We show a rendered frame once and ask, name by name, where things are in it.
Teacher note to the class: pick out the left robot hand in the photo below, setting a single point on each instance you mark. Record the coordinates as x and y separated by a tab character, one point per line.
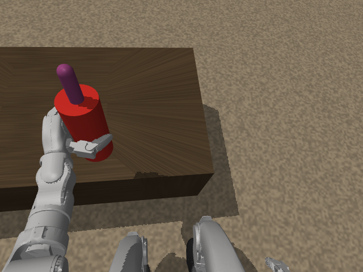
57	138

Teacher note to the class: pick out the bottle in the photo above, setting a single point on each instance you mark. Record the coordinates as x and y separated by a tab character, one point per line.
81	111

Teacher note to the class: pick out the right robot hand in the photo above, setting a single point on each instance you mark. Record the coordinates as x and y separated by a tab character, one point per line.
275	265

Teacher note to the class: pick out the left robot arm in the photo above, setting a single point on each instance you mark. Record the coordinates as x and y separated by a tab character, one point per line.
42	245

